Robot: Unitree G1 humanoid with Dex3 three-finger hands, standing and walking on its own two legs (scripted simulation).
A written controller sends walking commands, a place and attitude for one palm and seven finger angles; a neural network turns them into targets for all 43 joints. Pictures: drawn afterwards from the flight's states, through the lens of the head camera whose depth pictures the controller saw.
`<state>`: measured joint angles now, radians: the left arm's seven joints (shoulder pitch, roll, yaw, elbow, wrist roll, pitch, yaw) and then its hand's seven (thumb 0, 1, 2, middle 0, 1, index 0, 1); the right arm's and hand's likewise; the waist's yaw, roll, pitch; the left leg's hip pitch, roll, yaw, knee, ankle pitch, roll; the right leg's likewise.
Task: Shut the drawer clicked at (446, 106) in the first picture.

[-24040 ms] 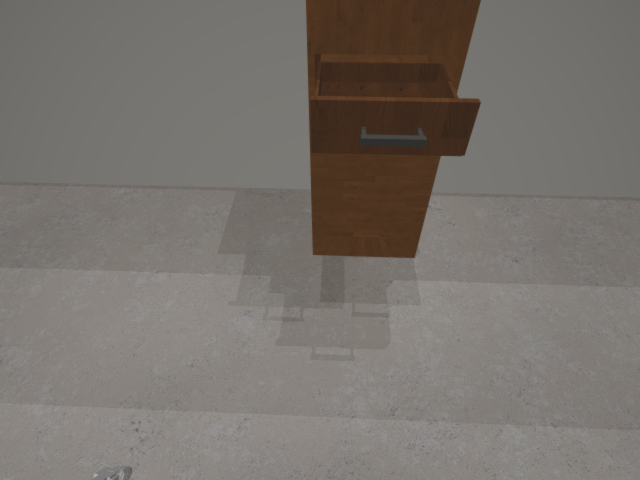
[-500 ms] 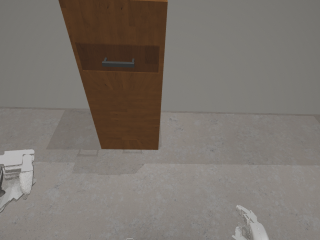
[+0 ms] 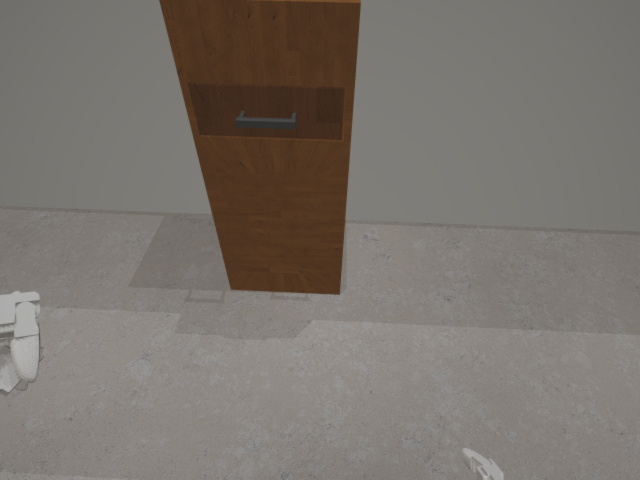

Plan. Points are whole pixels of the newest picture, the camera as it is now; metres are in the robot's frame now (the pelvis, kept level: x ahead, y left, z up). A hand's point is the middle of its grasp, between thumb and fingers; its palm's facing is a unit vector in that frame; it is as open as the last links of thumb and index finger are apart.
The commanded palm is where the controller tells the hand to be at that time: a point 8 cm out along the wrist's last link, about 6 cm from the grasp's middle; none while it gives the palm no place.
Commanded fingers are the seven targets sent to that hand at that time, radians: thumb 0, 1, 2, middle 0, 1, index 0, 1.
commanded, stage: stop stepping back and stand still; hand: left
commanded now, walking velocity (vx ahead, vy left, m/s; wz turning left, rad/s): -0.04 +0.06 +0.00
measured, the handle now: (267, 119) +0.95 +0.18 +0.00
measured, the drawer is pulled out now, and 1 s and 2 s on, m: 0.00 0.00 0.00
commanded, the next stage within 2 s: let the arm hang, fingers relaxed in 0.02 s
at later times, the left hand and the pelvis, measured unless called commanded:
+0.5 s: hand out of the picture +0.07 +0.20 -0.16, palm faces +0.08 -0.97 -0.24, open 3.5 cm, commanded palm none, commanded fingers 0.00 0.90 0.90 -0.60 -0.73 -0.60 -0.73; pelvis +0.01 +0.00 +0.00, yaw +4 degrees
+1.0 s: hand out of the picture +0.01 +0.18 -0.16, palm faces +0.05 -0.98 -0.17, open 7.2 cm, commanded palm none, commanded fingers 0.00 0.90 0.90 -0.20 -0.30 -0.20 -0.30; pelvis +0.02 +0.02 +0.01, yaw +2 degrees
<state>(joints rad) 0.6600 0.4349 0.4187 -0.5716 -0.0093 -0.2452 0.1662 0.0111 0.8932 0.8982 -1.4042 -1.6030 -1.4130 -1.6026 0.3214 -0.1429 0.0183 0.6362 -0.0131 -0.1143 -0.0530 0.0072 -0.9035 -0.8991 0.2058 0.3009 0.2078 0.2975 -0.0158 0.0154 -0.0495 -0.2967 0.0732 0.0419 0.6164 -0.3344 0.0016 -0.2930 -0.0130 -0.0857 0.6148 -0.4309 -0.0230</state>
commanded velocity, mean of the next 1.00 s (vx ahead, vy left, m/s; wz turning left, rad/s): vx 0.00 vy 0.01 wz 0.00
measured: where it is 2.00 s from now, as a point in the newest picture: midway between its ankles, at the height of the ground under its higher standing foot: outside the picture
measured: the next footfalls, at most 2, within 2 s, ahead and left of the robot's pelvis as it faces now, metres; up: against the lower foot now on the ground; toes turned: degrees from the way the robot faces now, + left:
left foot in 0.24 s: +0.08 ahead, +0.13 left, +0.00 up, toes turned +7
